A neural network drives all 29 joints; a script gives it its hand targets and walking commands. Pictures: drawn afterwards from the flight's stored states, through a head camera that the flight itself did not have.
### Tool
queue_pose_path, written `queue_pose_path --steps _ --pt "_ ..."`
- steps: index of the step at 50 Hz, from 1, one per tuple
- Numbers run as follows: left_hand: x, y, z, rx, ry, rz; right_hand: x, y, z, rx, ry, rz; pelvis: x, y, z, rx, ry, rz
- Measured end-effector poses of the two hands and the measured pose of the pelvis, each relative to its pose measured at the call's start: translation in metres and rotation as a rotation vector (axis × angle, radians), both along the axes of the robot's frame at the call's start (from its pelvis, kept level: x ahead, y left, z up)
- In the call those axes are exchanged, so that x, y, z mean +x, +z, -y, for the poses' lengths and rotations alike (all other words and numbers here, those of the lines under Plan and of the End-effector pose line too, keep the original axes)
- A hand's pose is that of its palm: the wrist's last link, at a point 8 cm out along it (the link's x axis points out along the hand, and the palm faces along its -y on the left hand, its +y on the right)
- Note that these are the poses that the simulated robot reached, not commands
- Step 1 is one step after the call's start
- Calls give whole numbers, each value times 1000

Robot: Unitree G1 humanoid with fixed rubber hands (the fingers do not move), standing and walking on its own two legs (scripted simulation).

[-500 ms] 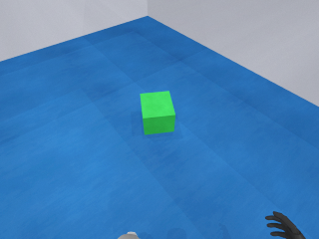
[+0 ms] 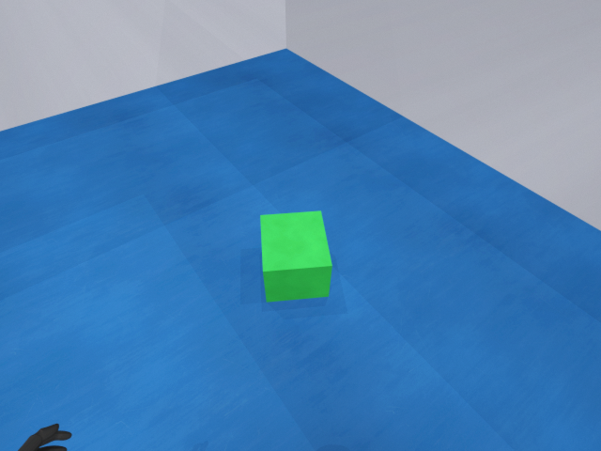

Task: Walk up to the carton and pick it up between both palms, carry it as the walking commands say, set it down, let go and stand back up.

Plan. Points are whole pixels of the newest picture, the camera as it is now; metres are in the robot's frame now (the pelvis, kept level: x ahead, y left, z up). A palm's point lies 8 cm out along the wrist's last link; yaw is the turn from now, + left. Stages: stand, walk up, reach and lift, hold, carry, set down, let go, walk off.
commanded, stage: walk up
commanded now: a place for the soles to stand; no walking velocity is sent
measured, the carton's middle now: (294, 255) +0.93 -0.01 -0.65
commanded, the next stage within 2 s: none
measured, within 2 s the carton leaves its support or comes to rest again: neither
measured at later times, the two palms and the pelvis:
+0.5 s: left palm (55, 401) +0.24 +0.34 -0.08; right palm (524, 349) +0.27 -0.32 -0.03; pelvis +0.17 +0.02 +0.02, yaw +1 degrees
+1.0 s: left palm (81, 318) +0.37 +0.35 -0.08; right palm (472, 272) +0.43 -0.32 -0.06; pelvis +0.32 +0.01 +0.00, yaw +2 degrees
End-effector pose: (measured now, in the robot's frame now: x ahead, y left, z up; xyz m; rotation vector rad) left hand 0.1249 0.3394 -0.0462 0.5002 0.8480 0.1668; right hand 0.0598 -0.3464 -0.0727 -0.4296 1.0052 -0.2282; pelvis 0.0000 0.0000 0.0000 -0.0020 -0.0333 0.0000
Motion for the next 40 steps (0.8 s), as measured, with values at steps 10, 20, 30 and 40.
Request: queue_pose_path --steps 10,20,30,40 --pt "-13 11 -17 -6 156 -110 128 16 -25 50 148 4 69 21 -1 -8 49 -8" --pt "56 -33 -20 -93 152 -185 212 41 -37 -49 128 107 143 13 -22 4 38 -4" --pt "183 -19 11 -109 25 -136 205 34 0 -50 1 -2 207 18 -5 10 16 -1" --pt "234 7 4 -9 99 -53 284 2 0 25 58 -38 269 13 13 -8 33 4"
